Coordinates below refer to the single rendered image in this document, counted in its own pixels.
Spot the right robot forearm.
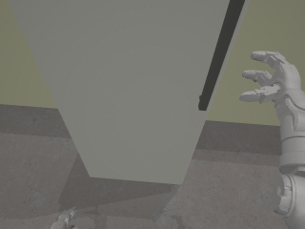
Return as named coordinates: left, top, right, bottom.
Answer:
left=274, top=89, right=305, bottom=177

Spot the fridge door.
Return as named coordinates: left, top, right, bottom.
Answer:
left=7, top=0, right=249, bottom=185

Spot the robot left hand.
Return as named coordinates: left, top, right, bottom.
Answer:
left=51, top=206, right=78, bottom=229

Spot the robot right hand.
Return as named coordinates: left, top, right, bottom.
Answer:
left=239, top=51, right=301, bottom=104

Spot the right robot upper arm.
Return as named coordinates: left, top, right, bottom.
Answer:
left=270, top=174, right=305, bottom=229

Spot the handle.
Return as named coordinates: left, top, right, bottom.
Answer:
left=198, top=0, right=245, bottom=111

